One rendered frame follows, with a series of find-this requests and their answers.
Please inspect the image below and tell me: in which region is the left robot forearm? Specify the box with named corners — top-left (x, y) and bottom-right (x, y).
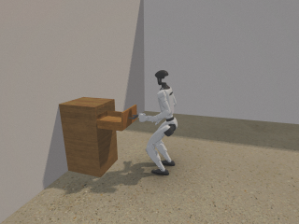
top-left (146, 110), bottom-right (169, 122)

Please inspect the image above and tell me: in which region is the handle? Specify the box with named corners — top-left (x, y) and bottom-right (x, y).
top-left (128, 114), bottom-right (138, 119)

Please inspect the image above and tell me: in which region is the robot left hand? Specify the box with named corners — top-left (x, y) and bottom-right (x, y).
top-left (139, 113), bottom-right (147, 122)

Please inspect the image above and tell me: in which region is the drawer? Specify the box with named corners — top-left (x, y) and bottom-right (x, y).
top-left (96, 105), bottom-right (137, 132)

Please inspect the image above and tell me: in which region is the right robot upper arm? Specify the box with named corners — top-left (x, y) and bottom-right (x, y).
top-left (170, 87), bottom-right (177, 107)

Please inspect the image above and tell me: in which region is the right robot shin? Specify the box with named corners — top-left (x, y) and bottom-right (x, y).
top-left (154, 141), bottom-right (171, 162)

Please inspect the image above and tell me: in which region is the left robot upper arm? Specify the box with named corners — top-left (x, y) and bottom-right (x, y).
top-left (157, 90), bottom-right (171, 116)

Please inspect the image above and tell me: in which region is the cabinet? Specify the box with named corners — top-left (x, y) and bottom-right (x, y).
top-left (59, 97), bottom-right (118, 177)

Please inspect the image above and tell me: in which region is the humanoid robot torso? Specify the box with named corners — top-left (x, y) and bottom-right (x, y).
top-left (158, 88), bottom-right (178, 130)

